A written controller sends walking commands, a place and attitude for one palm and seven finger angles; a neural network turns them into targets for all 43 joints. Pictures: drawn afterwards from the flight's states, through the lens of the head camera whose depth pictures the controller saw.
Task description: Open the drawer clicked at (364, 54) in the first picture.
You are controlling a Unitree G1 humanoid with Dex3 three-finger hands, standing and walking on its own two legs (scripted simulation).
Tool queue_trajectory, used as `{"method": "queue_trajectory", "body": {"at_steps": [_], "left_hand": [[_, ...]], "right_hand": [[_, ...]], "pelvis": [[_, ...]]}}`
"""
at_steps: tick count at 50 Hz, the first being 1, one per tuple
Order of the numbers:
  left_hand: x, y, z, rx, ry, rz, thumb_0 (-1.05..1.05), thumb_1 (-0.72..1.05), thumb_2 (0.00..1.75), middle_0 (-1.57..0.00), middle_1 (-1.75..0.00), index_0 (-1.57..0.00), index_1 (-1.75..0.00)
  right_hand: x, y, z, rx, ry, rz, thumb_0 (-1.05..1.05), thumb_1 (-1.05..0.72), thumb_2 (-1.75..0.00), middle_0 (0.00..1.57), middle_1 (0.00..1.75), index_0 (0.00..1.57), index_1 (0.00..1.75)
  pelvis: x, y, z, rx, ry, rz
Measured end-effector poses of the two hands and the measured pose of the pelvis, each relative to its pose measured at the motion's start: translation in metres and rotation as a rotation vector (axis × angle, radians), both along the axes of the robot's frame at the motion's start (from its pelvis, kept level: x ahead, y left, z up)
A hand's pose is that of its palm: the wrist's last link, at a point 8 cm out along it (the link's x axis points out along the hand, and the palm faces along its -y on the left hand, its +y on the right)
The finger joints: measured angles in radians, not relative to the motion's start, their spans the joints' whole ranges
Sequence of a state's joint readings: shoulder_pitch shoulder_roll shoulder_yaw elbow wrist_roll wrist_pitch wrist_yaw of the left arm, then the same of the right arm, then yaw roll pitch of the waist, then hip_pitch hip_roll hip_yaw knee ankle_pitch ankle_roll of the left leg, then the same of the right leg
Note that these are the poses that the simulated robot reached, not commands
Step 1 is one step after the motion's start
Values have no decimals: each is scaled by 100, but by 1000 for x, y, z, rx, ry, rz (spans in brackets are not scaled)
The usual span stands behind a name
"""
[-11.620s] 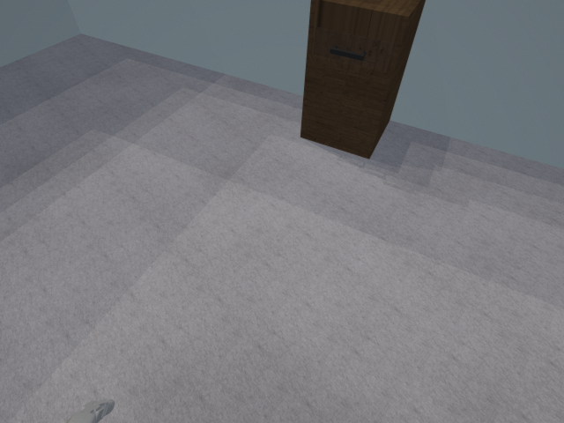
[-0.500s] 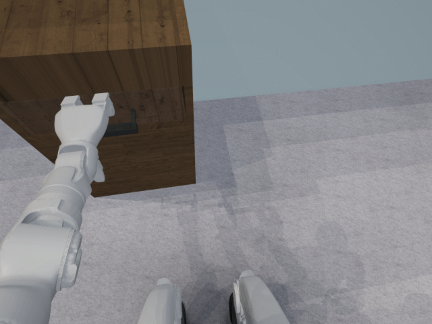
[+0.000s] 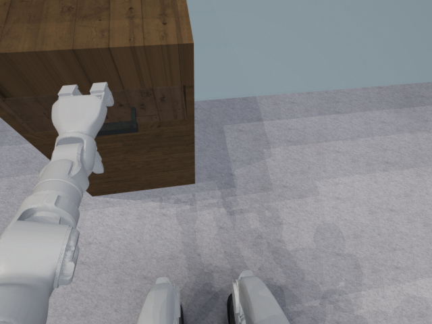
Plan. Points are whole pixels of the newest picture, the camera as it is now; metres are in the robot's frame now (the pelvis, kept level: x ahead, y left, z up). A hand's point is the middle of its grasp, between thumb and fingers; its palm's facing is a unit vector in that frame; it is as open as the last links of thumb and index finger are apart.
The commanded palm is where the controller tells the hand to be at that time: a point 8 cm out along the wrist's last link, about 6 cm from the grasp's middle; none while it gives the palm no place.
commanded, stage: move the hooked fingers above the handle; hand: left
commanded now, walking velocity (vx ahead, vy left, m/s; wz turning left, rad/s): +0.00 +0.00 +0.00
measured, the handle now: (102, 121) +0.56 +0.23 -0.09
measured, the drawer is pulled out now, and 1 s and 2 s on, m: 0.00 0.00 0.00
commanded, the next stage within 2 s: none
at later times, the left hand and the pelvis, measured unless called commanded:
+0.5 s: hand (84, 125) +0.51 +0.24 -0.03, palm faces -0.01 +0.00 -1.00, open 13.8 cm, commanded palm +0.49 +0.21 +0.01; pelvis +0.00 +0.01 -0.01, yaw +0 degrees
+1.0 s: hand (69, 144) +0.48 +0.27 -0.04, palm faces -0.11 +0.05 -0.99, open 13.8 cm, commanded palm +0.48 +0.21 +0.02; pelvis -0.01 +0.01 +0.00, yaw +0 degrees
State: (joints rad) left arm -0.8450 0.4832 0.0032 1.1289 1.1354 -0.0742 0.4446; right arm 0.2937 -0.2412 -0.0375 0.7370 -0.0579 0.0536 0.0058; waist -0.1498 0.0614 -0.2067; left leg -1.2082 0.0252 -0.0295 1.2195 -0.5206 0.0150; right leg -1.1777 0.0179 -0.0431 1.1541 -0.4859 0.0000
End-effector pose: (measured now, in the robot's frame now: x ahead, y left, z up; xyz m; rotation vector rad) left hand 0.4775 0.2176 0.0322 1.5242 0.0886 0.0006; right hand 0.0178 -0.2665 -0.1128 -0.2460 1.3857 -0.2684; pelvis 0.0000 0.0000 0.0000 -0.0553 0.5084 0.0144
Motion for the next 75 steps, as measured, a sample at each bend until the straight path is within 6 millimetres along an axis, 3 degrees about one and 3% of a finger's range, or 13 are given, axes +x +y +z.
{"method": "queue_trajectory", "body": {"at_steps": [5, 12, 23, 28, 33, 39, 44, 49, 55, 60, 66, 71, 75], "left_hand": [[4, 8, -8, 24, -3, 49, 0, -49, 30, -31, -120, -31, -120], [-12, 19, -33, 29, 72, 50, 0, -48, 30, -31, -120, -31, -120], [8, 11, -5, 23, -77, 46, 0, -49, 30, -32, -120, -32, -120], [11, 19, -13, 72, 37, 123, 0, -48, 30, -31, -120, -31, -120], [0, 8, -27, 3, 149, 38, 0, -48, 30, -31, -120, -31, -120], [-5, -6, -17, -48, -6, -105, 0, -48, 30, -32, -120, -32, -120], [-1, 18, -7, 27, -145, 31, 0, -49, 30, -32, -120, -32, -120], [-13, 42, -17, 117, 13, 186, 0, -48, 30, -31, -120, -31, -120], [-21, -3, -18, -22, 162, 4, -1, -48, 30, -32, -120, -32, -120], [1, -38, 1, -74, -28, -161, 0, -49, 30, -32, -120, -32, -120], [15, -29, -1, 63, -203, -52, 0, -48, 30, -35, -126, -31, -120], [-1, 4, -29, 110, 49, 179, 0, -48, 30, -34, -126, -31, -120], [-12, 33, -26, 50, 174, 217, 0, -48, 30, -34, -124, -32, -120]], "right_hand": [[3, -6, -2, -11, -12, 2, 0, -91, -90, 21, 30, 20, 30], [-5, -2, -10, 0, 34, -2, 0, -91, -90, 21, 30, 20, 30], [-10, 7, -9, 11, 50, -9, 0, -91, -90, 21, 30, 20, 30], [-14, 9, -6, 23, 45, -29, 0, -91, -90, 21, 30, 20, 30], [-19, 12, -1, 14, 57, -38, 0, -91, -90, 21, 30, 20, 30], [-21, 9, -4, -3, 74, -25, 0, -91, -90, 21, 30, 20, 30], [-15, 7, -16, 24, 81, -8, 0, -91, -90, 21, 30, 20, 30], [-4, 10, -18, 57, 54, -5, 0, -91, -90, 21, 30, 20, 30], [7, 10, -1, 23, 6, 14, 0, -91, -90, 21, 30, 20, 30], [9, -2, 3, -39, -34, 18, 0, -91, -90, 21, 30, 21, 30], [-1, -7, -17, -11, 7, 1, 0, -91, -90, 20, 30, 20, 30], [-6, 4, -23, 53, 29, -29, 0, -91, -90, 20, 30, 20, 30], [-10, 9, -15, 44, 22, -30, 0, -91, -90, 21, 30, 20, 30]], "pelvis": [[-2, 2, -5, 0, 10, -11], [-3, 4, -8, 5, 22, -17], [-3, 6, -8, -8, 19, 1], [-3, 8, -4, -5, 17, -11], [1, 10, 0, 0, 12, -19], [4, 9, -5, -3, 17, -17], [-1, 8, -12, -3, 19, -15], [-6, 8, -6, 2, 9, -9], [-1, 5, 7, 4, -20, 9], [0, 2, -3, -2, 0, 4], [-8, 2, -16, 7, 22, -17], [-13, 1, -6, 28, 12, -35], [-10, -2, 1, 29, 14, -29]]}}
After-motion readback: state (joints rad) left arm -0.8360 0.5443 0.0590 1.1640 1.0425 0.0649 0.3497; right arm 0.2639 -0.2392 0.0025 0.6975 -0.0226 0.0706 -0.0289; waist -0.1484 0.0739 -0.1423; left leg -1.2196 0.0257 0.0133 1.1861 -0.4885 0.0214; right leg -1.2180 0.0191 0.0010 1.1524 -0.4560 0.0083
